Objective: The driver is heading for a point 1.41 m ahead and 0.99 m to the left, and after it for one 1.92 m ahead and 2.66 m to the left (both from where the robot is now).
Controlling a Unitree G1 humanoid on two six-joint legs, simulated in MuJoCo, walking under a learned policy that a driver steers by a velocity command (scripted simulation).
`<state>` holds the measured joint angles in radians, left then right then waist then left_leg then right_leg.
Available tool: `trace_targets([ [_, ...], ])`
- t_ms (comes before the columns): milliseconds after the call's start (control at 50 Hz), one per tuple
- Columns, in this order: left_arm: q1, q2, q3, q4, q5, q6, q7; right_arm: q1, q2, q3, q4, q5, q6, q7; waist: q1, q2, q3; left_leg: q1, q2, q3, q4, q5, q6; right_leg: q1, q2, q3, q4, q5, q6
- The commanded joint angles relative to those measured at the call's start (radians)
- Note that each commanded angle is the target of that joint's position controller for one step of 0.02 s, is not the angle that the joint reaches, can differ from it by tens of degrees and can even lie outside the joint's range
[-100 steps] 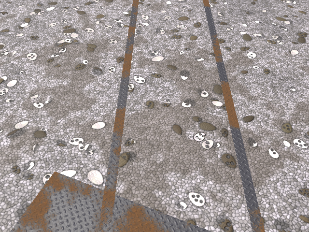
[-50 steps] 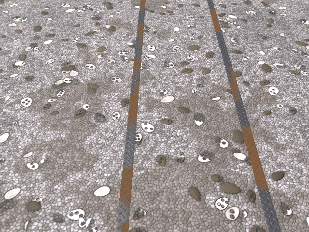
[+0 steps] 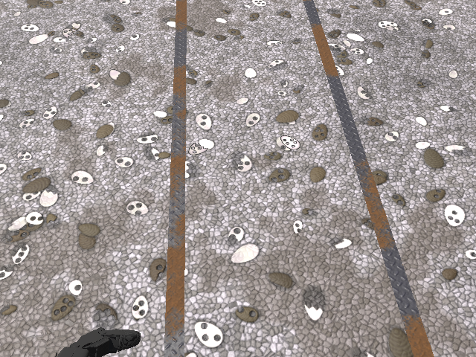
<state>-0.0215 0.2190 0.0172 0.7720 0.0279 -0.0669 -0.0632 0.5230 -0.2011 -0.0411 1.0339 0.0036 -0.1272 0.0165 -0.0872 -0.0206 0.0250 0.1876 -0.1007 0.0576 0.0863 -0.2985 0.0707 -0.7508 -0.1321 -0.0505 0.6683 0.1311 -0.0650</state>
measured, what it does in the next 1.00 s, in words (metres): walks ahead, turning left: right foot, then left foot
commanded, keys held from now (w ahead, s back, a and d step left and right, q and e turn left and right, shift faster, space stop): w+q+shift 1.00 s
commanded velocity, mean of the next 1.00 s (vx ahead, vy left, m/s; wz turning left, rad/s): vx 1.00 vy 0.00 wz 0.83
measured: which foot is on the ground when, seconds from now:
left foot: down 0.00-0.12, up 0.14-0.56, down 0.58-1.00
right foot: up 0.00-0.08, down 0.10-0.56, up 0.58-0.98, down 1.00-1.00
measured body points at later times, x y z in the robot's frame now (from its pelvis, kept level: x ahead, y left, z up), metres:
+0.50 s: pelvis +0.47 +0.03 -0.02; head +0.50 +0.05 +0.43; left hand +0.32 +0.25 -0.16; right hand +0.78 -0.11 -0.09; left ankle +0.65 +0.17 -0.69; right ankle +0.30 -0.12 -0.73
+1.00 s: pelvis +0.91 +0.25 -0.02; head +0.94 +0.28 +0.43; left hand +0.95 +0.59 -0.07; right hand +1.11 +0.00 -0.13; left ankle +0.68 +0.13 -0.71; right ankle +1.13 +0.26 -0.74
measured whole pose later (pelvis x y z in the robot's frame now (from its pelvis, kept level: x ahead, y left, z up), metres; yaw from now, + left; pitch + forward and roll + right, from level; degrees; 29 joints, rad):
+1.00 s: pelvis +0.91 +0.25 -0.02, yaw +50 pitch +3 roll +0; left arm -0.05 0.26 -0.02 0.56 0.03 -0.08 0.00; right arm 0.47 -0.35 -0.10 0.85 0.00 -0.07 0.01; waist -0.13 -0.01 0.04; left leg 0.08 -0.18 -0.31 0.58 -0.47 0.16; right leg -0.55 -0.03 0.06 0.52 -0.06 0.02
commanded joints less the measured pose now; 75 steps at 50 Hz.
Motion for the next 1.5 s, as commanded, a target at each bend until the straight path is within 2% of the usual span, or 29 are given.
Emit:
trace_targets([
  [20, -0.103, 0.075, 0.009, -0.089, -0.003, -0.014, 0.01, -0.033, -0.185, -0.024, -0.061, 0.0, -0.013, -0.013, 0.054, 0.044, 0.119, -0.17, 0.248, -0.102, -0.044, 0.8, 0.117, 0.227, 0.09, -0.052, -0.123, 0.018, -0.017],
  [100, 0.388, 0.21, 0.064, 0.024, 0.001, -0.026, 0.066, -0.089, -0.273, -0.046, -0.069, -0.034, 0.022, -0.034, 0.307, 0.123, -0.206, -0.201, 0.239, -0.119, 0.662, 0.995, 0.082, 0.79, 0.121, 0.01, -0.156, -0.257, -0.054],
  [140, 0.497, 0.332, 0.101, 0.043, 0.049, -0.028, 0.067, 0.038, -0.055, -0.004, -0.151, 0.042, 0.011, -0.01, 0.193, -0.308, -0.521, -0.769, 0.029, -0.131, 1.328, -0.111, 0.06, 1.247, -0.346, 0.811, -0.334, -0.854, -0.146],
  [160, 0.389, 0.248, 0.094, 0.026, 0.043, -0.025, 0.051, -0.076, -0.147, -0.021, -0.164, 0.037, 0.016, -0.024, 0.189, -0.168, -0.388, -0.871, 0.101, -0.158, 1.375, -0.036, 0.087, 1.135, -0.296, 0.761, -0.395, -0.886, -0.117],
  [200, 0.313, 0.13, 0.068, 0.047, 0.036, -0.039, 0.051, -0.2, -0.128, -0.02, -0.18, 0.013, 0.03, -0.014, 0.162, 0.014, -0.129, -0.882, 0.182, -0.139, 1.286, 0.061, 0.079, 0.844, -0.239, 0.453, -0.42, -0.583, -0.079],
  [260, 0.341, 0.067, 0.048, 0.113, 0.01, -0.055, 0.054, -0.223, -0.059, -0.013, -0.225, -0.027, 0.085, 0.02, 0.086, -0.039, -0.028, -0.853, 0.241, -0.127, 1.25, 0.072, 0.057, 0.655, -0.179, 0.195, -0.474, -0.419, -0.028],
  [440, 0.376, 0.156, 0.054, 0.137, -0.01, -0.088, 0.065, -0.541, -0.096, 0.008, -0.377, -0.027, 0.108, 0.073, 0.06, 0.001, 0.145, -0.804, 0.169, 0.109, 0.71, 0.409, 0.096, 0.654, -0.071, -0.272, -0.584, 0.244, 0.047],
  [540, 0.334, 0.297, 0.092, 0.075, 0.003, -0.004, 0.096, -0.094, -0.227, -0.049, -0.257, -0.011, 0.102, 0.036, -0.182, -0.107, -0.139, -0.317, 0.002, 0.132, 0.662, 0.157, 0.181, 0.793, -0.146, -0.242, 0.094, 0.958, 0.024],
  [560, 0.306, 0.292, 0.096, 0.062, 0.007, 0.008, 0.088, 0.058, -0.27, -0.081, -0.202, -0.01, 0.104, 0.014, -0.233, -0.058, -0.195, -0.098, -0.006, 0.055, 0.587, 0.072, 0.205, 0.648, -0.11, -0.224, 0.425, 0.698, 0.021],
  [580, 0.282, 0.15, 0.064, 0.025, 0.011, 0.002, 0.066, -0.053, -0.32, -0.099, -0.204, 0.0, 0.114, -0.003, -0.118, 0.196, -0.066, -0.065, 0.123, -0.198, 0.522, 0.06, 0.242, 0.332, 0.086, -0.198, 0.796, -0.36, 0.048],
  [600, 0.324, 0.118, 0.051, -0.103, -0.008, -0.022, 0.063, -0.126, -0.422, -0.115, -0.25, -0.036, 0.129, 0.007, 0.007, 0.281, -0.207, 0.19, 0.296, -0.763, 0.345, 0.029, 0.437, -0.044, 0.196, -0.011, 1.036, -0.64, 0.097],
  [620, 0.258, 0.145, 0.04, -0.128, 0.001, -0.055, 0.064, -0.109, -0.402, -0.119, -0.274, -0.04, 0.128, -0.001, -0.023, 0.106, -0.229, 0.187, 0.356, -0.909, 0.178, -0.102, 0.429, -0.133, 0.132, 0.128, 0.994, -0.569, 0.086],
  [660, 0.2, 0.154, 0.033, -0.117, 0.013, -0.066, 0.068, -0.138, -0.3, -0.095, -0.24, -0.028, 0.103, -0.016, 0.051, -0.101, -0.031, -0.1, 0.298, -0.753, 0.147, 0.012, 0.34, -0.071, 0.053, 0.138, 0.792, -0.498, 0.086],
  [720, 0.221, 0.134, 0.021, -0.116, 0.05, -0.004, 0.061, -0.192, -0.237, -0.064, -0.257, -0.006, 0.059, -0.025, 0.132, -0.093, 0.008, -0.383, 0.186, -0.549, 0.138, 0.195, 0.306, 0.092, -0.004, 0.128, 0.613, -0.522, 0.133],
  [800, -0.018, 0.093, -0.007, -0.226, 0.029, 0.011, 0.042, -0.139, -0.249, -0.068, -0.26, -0.004, 0.039, -0.015, 0.065, -0.033, 0.083, -0.526, 0.085, -0.435, 0.092, 0.347, 0.255, 0.161, 0.01, 0.055, 0.237, -0.27, 0.151],
  [900, -0.105, 0.114, -0.012, -0.278, 0.002, 0.0, 0.043, -0.074, -0.279, -0.085, -0.247, 0.004, 0.046, -0.006, -0.009, 0.068, 0.017, -0.338, 0.103, -0.455, 0.169, 0.633, 0.171, 0.283, 0.104, 0.045, -0.076, -0.049, 0.099],
  [940, -0.004, 0.167, 0.009, -0.256, 0.0, -0.005, 0.058, -0.11, -0.307, -0.091, -0.257, 0.003, 0.045, -0.014, 0.046, 0.076, -0.055, -0.291, 0.101, -0.467, 0.305, 0.835, 0.12, 0.469, 0.154, 0.058, -0.146, -0.115, 0.081],
  [980, 0.345, 0.265, 0.056, -0.176, -0.011, -0.012, 0.089, -0.21, -0.36, -0.101, -0.281, -0.011, 0.037, -0.004, 0.258, 0.081, -0.233, -0.372, 0.07, -0.448, 0.707, 0.865, 0.076, 0.842, 0.127, 0.079, -0.129, -0.259, 0.059],
  [1000, 0.562, 0.33, 0.082, -0.136, 0.017, -0.014, 0.11, -0.243, -0.241, -0.069, -0.314, -0.016, 0.026, -0.003, 0.328, -0.025, -0.356, -0.539, 0.014, -0.381, 1.046, 0.48, 0.07, 1.083, -0.06, 0.258, -0.115, -0.576, 0.033],
  [1020, 0.489, 0.386, 0.088, -0.149, 0.05, -0.016, 0.101, -0.141, -0.115, -0.029, -0.377, 0.034, 0.029, -0.004, 0.186, -0.374, -0.468, -0.809, -0.09, -0.266, 1.299, -0.196, 0.041, 1.225, -0.346, 0.837, -0.343, -0.798, -0.044],
  [1040, 0.353, 0.326, 0.095, -0.168, 0.041, -0.007, 0.087, -0.126, -0.187, -0.023, -0.358, 0.012, 0.048, -0.018, 0.144, -0.299, -0.377, -0.93, 0.015, -0.219, 1.371, -0.106, 0.053, 1.109, -0.335, 0.951, -0.406, -0.985, -0.084],
  [1080, 0.282, 0.169, 0.058, -0.151, 0.031, 0.002, 0.081, -0.248, -0.226, -0.031, -0.342, -0.026, 0.073, 0.002, 0.145, -0.028, -0.129, -0.929, 0.107, -0.164, 1.294, 0.011, 0.038, 0.835, -0.235, 0.6, -0.404, -0.777, -0.068],
  [1180, 0.376, 0.136, 0.046, -0.018, -0.004, -0.042, 0.056, -0.393, -0.134, 0.002, -0.448, -0.042, 0.125, 0.057, 0.091, -0.052, 0.013, -0.993, 0.21, -0.143, 1.234, 0.065, 0.025, 0.657, -0.177, 0.191, -0.491, -0.35, -0.015],
  [1360, 0.484, 0.241, 0.056, 0.054, 0.002, -0.056, 0.066, -0.611, -0.134, 0.028, -0.511, -0.042, 0.11, 0.086, 0.088, -0.032, 0.107, -0.731, 0.066, 0.112, 0.684, 0.284, 0.11, 0.718, -0.093, -0.223, -0.535, 0.584, 0.033],
  [1420, 0.452, 0.337, 0.071, 0.044, 0.006, -0.013, 0.082, -0.283, -0.215, -0.01, -0.398, -0.046, 0.097, 0.05, -0.093, -0.124, -0.092, -0.38, -0.03, 0.075, 0.62, 0.087, 0.166, 0.791, -0.155, -0.205, -0.085, 0.981, -0.001],
  [1440, 0.408, 0.333, 0.069, 0.027, 0.001, -0.002, 0.084, -0.086, -0.256, -0.036, -0.331, -0.051, 0.095, 0.032, -0.191, -0.106, -0.168, -0.127, -0.02, 0.023, 0.494, 0.112, 0.189, 0.67, -0.128, -0.215, 0.209, 0.842, -0.007],
  [1460, 0.453, 0.228, 0.052, 0.008, 0.017, 0.0, 0.071, -0.091, -0.334, -0.064, -0.307, -0.055, 0.101, 0.01, -0.096, 0.058, -0.209, 0.092, 0.153, -0.202, 0.536, -0.011, 0.187, 0.397, -0.022, -0.181, 0.58, -0.15, 0.006],
  [1480, 0.531, 0.161, 0.031, -0.08, -0.024, -0.008, 0.057, -0.148, -0.419, -0.081, -0.356, -0.054, 0.108, 0.004, 0.013, 0.257, -0.4, 0.347, 0.43, -0.785, 0.385, -0.054, 0.343, 0.043, 0.111, -0.049, 0.933, -0.654, 0.047],
  [1500, 0.339, 0.229, 0.039, -0.117, -0.019, -0.027, 0.061, -0.098, -0.378, -0.083, -0.353, -0.043, 0.112, -0.007, -0.066, 0.052, -0.36, 0.276, 0.385, -0.791, 0.251, -0.054, 0.303, -0.054, 0.087, 0.08, 0.933, -0.518, 0.034],
])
